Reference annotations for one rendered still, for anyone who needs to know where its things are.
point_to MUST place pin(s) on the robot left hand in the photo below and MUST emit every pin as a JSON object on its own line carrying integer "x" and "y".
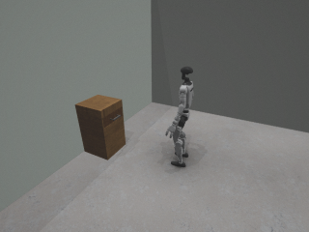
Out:
{"x": 172, "y": 129}

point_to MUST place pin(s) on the handle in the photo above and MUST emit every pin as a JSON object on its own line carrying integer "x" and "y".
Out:
{"x": 118, "y": 116}

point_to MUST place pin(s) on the cabinet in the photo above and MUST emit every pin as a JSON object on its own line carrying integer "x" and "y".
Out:
{"x": 103, "y": 142}

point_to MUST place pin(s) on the robot left forearm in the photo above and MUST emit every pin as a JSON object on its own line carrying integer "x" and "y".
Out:
{"x": 178, "y": 115}

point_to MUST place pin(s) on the robot foot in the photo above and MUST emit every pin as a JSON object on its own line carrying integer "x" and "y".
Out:
{"x": 176, "y": 163}
{"x": 184, "y": 154}

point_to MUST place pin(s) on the robot left foot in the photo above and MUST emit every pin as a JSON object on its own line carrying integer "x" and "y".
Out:
{"x": 176, "y": 163}

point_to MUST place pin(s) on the left robot upper arm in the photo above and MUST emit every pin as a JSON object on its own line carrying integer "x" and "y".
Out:
{"x": 183, "y": 92}

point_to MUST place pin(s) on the drawer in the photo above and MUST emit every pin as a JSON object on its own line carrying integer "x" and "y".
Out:
{"x": 107, "y": 119}

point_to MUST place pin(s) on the robot right foot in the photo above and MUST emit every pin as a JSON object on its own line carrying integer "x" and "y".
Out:
{"x": 184, "y": 154}

